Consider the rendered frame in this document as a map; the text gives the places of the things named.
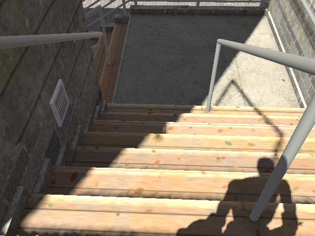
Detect stairs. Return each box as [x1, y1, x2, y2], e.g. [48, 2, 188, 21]
[90, 23, 128, 104]
[14, 103, 315, 236]

